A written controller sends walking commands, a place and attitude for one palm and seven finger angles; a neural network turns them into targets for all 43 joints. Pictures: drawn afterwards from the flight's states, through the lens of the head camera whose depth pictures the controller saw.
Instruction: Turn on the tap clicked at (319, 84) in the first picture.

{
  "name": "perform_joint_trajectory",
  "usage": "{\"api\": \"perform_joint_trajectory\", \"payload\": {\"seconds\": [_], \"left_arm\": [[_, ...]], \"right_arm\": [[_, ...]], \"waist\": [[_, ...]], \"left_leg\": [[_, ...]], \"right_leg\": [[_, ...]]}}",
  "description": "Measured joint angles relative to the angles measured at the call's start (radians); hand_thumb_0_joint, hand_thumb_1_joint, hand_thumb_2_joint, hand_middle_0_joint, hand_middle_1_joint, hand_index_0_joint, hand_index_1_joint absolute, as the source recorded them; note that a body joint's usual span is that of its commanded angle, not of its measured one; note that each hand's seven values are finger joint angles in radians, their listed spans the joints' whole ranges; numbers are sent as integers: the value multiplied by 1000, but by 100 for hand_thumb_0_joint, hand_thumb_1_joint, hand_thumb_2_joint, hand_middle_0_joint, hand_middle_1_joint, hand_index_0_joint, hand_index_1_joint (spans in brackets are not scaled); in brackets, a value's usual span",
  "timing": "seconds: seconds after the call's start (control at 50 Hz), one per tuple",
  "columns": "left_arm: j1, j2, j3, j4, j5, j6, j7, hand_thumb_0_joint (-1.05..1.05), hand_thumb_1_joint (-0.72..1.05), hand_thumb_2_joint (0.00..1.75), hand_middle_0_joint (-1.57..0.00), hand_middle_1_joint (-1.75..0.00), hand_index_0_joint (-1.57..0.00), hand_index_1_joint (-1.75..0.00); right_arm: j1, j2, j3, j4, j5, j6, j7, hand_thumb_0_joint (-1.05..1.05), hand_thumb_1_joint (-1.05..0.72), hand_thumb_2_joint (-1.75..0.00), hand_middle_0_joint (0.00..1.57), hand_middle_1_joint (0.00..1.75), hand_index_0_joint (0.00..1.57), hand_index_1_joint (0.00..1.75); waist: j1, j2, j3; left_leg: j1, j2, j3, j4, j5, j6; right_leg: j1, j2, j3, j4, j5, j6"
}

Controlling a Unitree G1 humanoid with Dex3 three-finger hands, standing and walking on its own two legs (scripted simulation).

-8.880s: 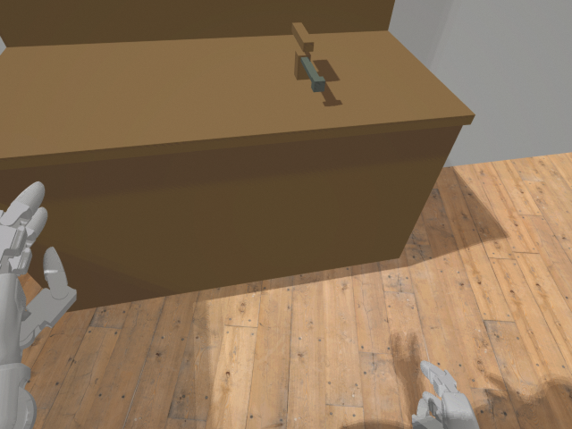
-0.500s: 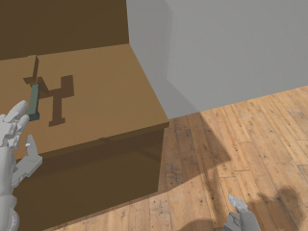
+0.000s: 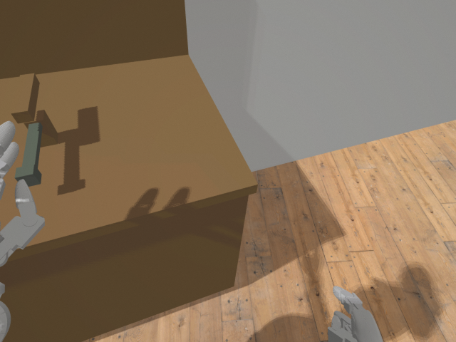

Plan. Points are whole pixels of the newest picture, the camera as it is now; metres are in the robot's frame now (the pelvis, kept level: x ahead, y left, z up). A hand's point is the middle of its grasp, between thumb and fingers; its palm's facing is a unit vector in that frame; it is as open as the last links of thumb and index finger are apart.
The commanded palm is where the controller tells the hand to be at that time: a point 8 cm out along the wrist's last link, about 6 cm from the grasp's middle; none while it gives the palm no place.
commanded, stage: come to a stop and stand still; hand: left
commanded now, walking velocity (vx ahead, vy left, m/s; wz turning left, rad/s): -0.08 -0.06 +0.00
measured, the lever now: (28, 176) +0.35 +0.38 +0.08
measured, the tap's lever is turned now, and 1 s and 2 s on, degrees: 0 0 0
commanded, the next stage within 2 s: look again from close up in 1.30 s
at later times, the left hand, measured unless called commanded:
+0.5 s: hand (57, 217) +0.22 +0.23 +0.18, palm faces +0.44 -0.84 -0.32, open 7.4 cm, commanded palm +0.17 +0.27 +0.20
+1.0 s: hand (15, 181) +0.27 +0.30 +0.19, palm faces +0.43 -0.83 -0.35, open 7.4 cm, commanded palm +0.20 +0.32 +0.20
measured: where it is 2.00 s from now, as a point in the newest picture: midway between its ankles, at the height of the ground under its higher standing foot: outside the picture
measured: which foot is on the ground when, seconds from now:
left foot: down 0.00-1.00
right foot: up 0.00-0.22, down 0.24-1.00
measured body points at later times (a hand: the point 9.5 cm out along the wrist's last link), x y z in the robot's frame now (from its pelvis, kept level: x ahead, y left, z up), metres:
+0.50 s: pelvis +0.02 -0.02 +0.02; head +0.02 -0.01 +0.47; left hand +0.19 +0.27 +0.20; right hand +0.20 -0.25 -0.06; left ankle +0.03 +0.11 -0.72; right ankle +0.09 -0.09 -0.71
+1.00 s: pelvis +0.05 +0.04 +0.02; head +0.07 +0.06 +0.47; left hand +0.24 +0.34 +0.20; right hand +0.21 -0.17 -0.06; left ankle +0.03 +0.11 -0.71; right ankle +0.09 -0.09 -0.71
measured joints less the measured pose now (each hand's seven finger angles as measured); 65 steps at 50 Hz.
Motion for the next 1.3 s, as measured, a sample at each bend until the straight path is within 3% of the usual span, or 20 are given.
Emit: {"api": "perform_joint_trajectory", "payload": {"seconds": [0.04,0.08,0.12,0.2,0.24,0.28,0.34,0.38,0.46,0.5,0.56,0.6,0.64,0.7,0.76,0.82,0.92,1.02,1.12,1.3], "left_arm": [[-2,-2,4,14,2,13,1,2,88,90,-21,-31,-21,-30],[2,-3,-4,15,4,24,0,2,89,90,-21,-31,-21,-30],[14,-6,-16,4,6,30,-2,2,89,90,-21,-31,-21,-30],[53,8,-23,-19,4,22,-6,2,89,90,-21,-31,-21,-30],[57,29,-14,-13,5,16,-6,2,89,90,-21,-31,-21,-30],[32,17,-12,16,3,9,-7,2,88,90,-21,-31,-22,-30],[2,-21,-20,45,-2,17,-3,2,88,90,-21,-31,-22,-30],[3,-44,-29,45,3,29,6,2,88,90,-21,-31,-22,-30],[16,-68,-68,21,8,56,20,2,89,90,-21,-31,-21,-30],[12,-62,-80,14,9,61,24,2,88,90,-21,-31,-21,-30],[12,-47,-75,16,13,68,28,2,88,90,-21,-31,-21,-30],[-128,44,-33,89,64,39,-14,2,88,90,-21,-31,-22,-30],[-258,88,16,210,45,-12,-25,2,88,90,-22,-31,-22,-30],[-257,40,36,242,4,-16,-7,2,89,90,-21,-31,-21,-30],[-132,-17,-24,170,0,-22,-14,2,89,90,-20,-30,-21,-30],[-35,-27,-77,124,11,-29,-41,2,89,90,-20,-30,-21,-30],[-37,6,-44,121,15,-25,-52,2,88,90,-21,-31,-22,-30],[-93,-15,-7,85,9,-25,-31,2,88,90,-21,-31,-22,-30],[-85,-37,-26,43,15,-29,-28,2,89,90,-21,-30,-21,-30],[-39,-17,-24,26,12,-1,-33,2,89,90,-21,-31,-21,-30]], "right_arm": [[0,15,-2,2,-10,-5,2,1,-90,-89,20,30,20,30],[14,26,3,-1,-13,-12,7,1,-90,-89,20,30,20,30],[33,31,11,-7,-11,-19,11,1,-90,-89,20,30,20,30],[58,26,30,-18,-13,-31,-4,1,-90,-89,20,30,20,30],[67,21,34,-21,-12,-32,-13,1,-90,-89,20,30,20,30],[49,4,27,-2,-11,-28,-16,1,-90,-89,20,30,20,30],[17,-11,14,23,-4,-10,-9,1,-90,-89,20,30,20,30],[5,-16,17,23,-6,0,-14,1,-90,-89,20,30,20,30],[4,-35,15,6,-16,-4,-36,1,-90,-89,20,30,20,30],[1,-34,7,8,-14,-8,-45,1,-90,-89,20,30,20,30],[9,-28,8,3,-13,-16,-52,1,-90,-89,20,30,20,30],[38,-20,-3,-5,-18,-63,-55,1,-90,-90,20,30,20,30],[35,-21,4,4,-9,-87,-35,1,-90,-90,20,30,19,30],[23,-28,13,-7,-2,-102,5,1,-90,-89,20,30,20,30],[32,-24,18,-18,-2,-109,19,1,-90,-89,20,30,20,30],[52,-4,24,-20,-2,-106,13,1,-90,-89,20,30,20,30],[78,24,37,-3,-6,-106,3,1,-90,-89,20,30,20,30],[58,22,36,15,-12,-119,15,1,-90,-89,20,30,20,30],[11,17,24,-1,-14,-109,24,1,-90,-89,20,30,20,30],[-30,18,16,-53,-13,-75,13,1,-90,-89,20,30,20,30]], "waist": [[-9,1,13],[-18,5,16],[-23,9,17],[-22,21,24],[-22,24,22],[-15,61,23],[4,59,20],[14,34,15],[10,22,-2],[17,12,-1],[23,4,-16],[60,-2,-6],[79,0,7],[56,21,16],[26,33,8],[9,24,5],[19,-5,22],[34,-12,36],[25,-11,31],[20,-15,36]], "left_leg": [[36,-3,1,-45,24,-2],[73,0,-9,-105,52,-5],[105,3,-19,-162,79,-11],[139,5,-28,-203,92,-26],[125,1,-37,-151,60,-32],[75,26,-55,-45,23,-57],[-13,38,-68,121,-39,-84],[-28,56,-57,94,-37,-82],[27,92,-58,-136,78,-81],[40,92,-56,-159,152,-92],[59,92,-49,-188,163,-97],[38,95,-56,-174,159,-94],[31,99,-53,-167,160,-95],[54,88,-24,-194,167,-80],[77,68,4,-227,172,-59],[90,50,13,-240,169,-43],[96,36,1,-224,149,-32],[100,32,-8,-206,129,-28],[103,31,-6,-200,116,-24],[108,32,-4,-197,112,-21]], "right_leg": [[-64,22,5,147,-34,-16],[-118,42,-18,199,-5,-24],[-149,50,-52,142,68,-27],[-111,59,-99,-135,218,-34],[-44,63,-104,-281,307,-51],[-33,88,-122,-295,268,-89],[-35,95,-122,-304,274,-103],[-30,88,-109,-326,291,-101],[-17,87,-118,-346,298,-90],[-5,85,-117,-351,295,-81],[17,89,-106,-389,302,-69],[13,95,-108,-407,333,-61],[12,100,-104,-418,341,-74],[22,91,-75,-434,352,-62],[24,74,-47,-435,348,-41],[22,57,-35,-419,332,-25],[28,42,-45,-392,301,-13],[45,37,-53,-392,288,-4],[53,36,-51,-398,285,4],[61,37,-50,-404,285,6]]}}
